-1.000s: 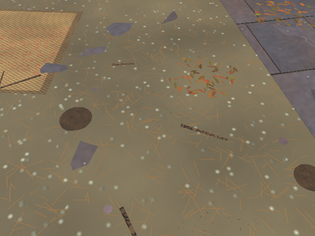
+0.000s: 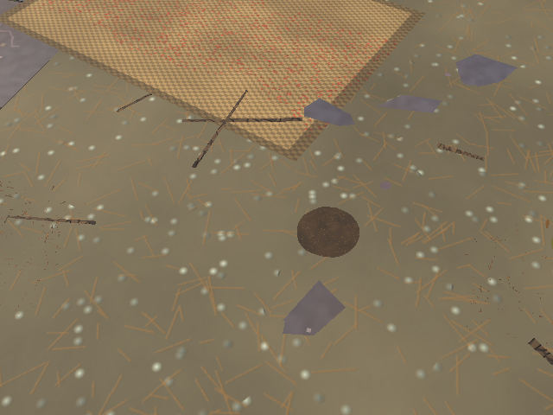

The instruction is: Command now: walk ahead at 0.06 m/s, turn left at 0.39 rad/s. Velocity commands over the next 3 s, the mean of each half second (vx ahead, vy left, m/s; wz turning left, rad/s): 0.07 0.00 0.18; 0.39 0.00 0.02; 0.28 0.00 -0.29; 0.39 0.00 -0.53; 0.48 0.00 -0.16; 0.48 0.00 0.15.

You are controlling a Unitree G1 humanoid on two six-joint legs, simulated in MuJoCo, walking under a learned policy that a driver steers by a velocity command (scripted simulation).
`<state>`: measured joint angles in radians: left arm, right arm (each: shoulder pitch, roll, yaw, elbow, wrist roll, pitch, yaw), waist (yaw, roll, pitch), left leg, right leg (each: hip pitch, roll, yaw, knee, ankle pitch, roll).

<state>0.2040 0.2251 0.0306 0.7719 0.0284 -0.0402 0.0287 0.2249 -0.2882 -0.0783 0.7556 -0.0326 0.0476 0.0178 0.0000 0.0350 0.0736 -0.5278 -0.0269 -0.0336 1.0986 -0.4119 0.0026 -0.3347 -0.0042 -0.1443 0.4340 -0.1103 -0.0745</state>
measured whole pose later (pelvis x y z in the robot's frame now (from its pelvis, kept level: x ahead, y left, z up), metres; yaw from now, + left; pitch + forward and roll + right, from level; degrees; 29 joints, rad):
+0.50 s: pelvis +0.03 +0.01 +0.00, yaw +3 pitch +0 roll +0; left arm 0.30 0.22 0.03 0.87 0.03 0.01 0.00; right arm 0.27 -0.20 -0.02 0.84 -0.02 0.01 -0.01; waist 0.00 -0.01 -0.02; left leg -0.21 -0.05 0.00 0.45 -0.25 0.06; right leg -0.19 0.01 -0.06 0.52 -0.40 -0.05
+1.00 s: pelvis +0.22 +0.06 -0.02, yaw +2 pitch +1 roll +0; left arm 0.48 0.19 0.03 1.04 0.01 -0.07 0.00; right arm 0.04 -0.21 -0.04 0.82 -0.04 -0.07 0.02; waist 0.05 -0.01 0.07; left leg -0.46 -0.02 0.11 0.60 -0.15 0.10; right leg -0.05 0.00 0.00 0.83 -0.49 -0.05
